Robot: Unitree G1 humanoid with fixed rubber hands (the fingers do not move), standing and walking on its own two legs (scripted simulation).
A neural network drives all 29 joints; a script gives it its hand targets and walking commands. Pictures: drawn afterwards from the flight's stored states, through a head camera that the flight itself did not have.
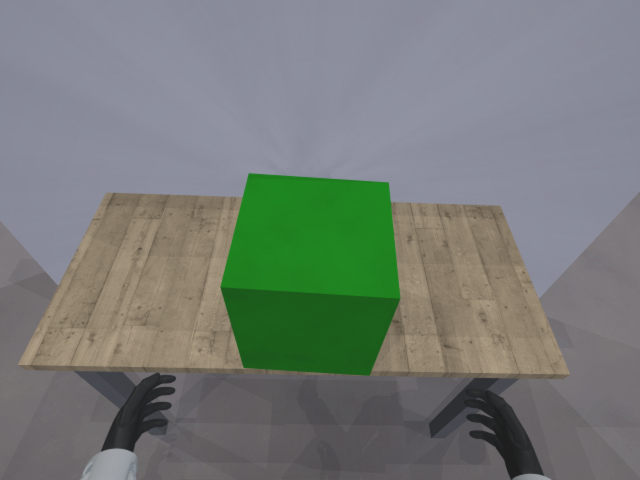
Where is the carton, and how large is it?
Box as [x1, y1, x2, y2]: [220, 173, 399, 375]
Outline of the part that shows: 249,173 220,287 243,366 253,368 369,375 399,300 399,289 388,182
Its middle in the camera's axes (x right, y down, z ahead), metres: -0.01 +0.07 +0.61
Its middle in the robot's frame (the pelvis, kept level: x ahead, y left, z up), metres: +0.40 +0.02 -0.04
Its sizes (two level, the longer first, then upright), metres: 0.210 0.200 0.250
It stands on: a table, 0.61 m high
